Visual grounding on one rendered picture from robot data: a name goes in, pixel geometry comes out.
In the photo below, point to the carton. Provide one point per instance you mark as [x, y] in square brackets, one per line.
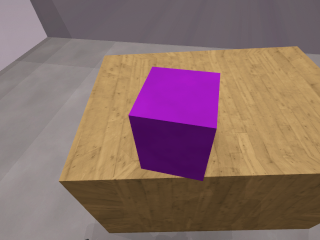
[174, 121]

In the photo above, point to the pedestal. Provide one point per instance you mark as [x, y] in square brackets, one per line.
[263, 171]

